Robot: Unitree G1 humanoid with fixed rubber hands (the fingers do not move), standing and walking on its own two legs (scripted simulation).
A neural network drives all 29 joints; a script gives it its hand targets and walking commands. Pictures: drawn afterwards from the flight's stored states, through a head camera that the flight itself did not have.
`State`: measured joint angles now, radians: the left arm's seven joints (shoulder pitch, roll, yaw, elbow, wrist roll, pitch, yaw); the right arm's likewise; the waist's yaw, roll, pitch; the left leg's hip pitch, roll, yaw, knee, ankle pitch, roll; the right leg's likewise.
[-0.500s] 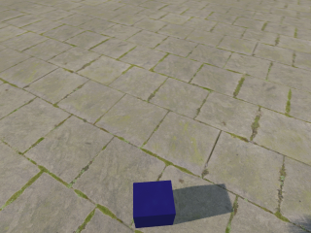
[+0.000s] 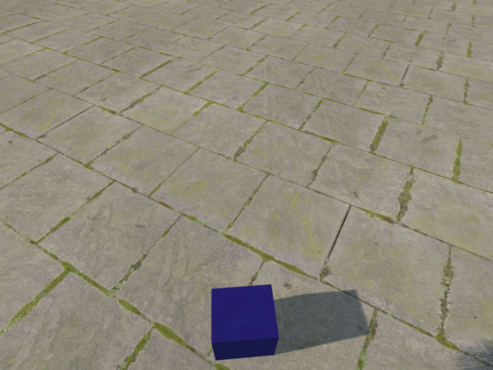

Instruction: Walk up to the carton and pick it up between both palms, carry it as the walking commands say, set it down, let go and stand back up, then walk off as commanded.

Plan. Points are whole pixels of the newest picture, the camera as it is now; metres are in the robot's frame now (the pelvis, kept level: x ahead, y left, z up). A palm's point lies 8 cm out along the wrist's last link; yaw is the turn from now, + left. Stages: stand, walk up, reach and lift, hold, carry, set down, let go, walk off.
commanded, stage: walk off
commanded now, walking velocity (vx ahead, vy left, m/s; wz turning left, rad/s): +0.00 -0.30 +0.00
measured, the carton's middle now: (243, 322) +0.44 +0.03 -0.68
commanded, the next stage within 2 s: none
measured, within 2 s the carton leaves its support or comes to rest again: neither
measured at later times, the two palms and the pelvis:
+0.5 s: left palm out of the picture +0.02 +0.14 -0.13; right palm out of the picture +0.01 -0.45 -0.14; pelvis -0.02 -0.14 -0.01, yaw +1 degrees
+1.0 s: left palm out of the picture +0.05 -0.01 -0.15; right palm out of the picture -0.05 -0.56 -0.11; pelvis -0.02 -0.27 +0.00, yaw +2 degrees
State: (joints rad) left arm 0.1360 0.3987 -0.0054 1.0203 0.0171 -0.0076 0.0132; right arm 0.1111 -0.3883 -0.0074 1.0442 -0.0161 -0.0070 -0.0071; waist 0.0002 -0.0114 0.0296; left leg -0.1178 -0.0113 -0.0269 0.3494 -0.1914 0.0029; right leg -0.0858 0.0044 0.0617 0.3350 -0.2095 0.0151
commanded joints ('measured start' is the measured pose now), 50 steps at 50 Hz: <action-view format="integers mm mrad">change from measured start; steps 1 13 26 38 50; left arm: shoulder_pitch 33 54 53 78 10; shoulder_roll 132 43 18 -8 -110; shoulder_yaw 22 48 42 76 50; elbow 6 -59 -150 -148 -204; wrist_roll -9 10 20 37 14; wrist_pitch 19 98 79 97 106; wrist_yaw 14 -32 -11 -22 -66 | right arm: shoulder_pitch -17 76 169 225 249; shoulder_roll -147 -212 -46 -57 -103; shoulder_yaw -22 -81 -66 -71 -125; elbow -43 -26 -10 0 -4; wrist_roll -14 -31 -11 -18 -32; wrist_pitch -6 43 68 55 32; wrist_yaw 2 -50 -73 -91 -65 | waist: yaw -12 -51 -17 -16 -73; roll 15 243 -141 92 325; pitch -20 -12 -27 92 45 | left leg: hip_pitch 13 -18 -350 -133 -127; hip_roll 169 347 49 495 332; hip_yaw -133 -223 90 -246 27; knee -64 -46 783 -121 -69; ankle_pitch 148 283 -329 91 110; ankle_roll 25 131 12 197 86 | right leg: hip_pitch -52 -321 -101 -520 -290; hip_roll -86 -60 -191 16 -60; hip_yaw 42 -21 17 114 -131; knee -23 437 -11 865 353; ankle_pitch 113 -260 264 -192 -127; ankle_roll -25 48 -187 10 102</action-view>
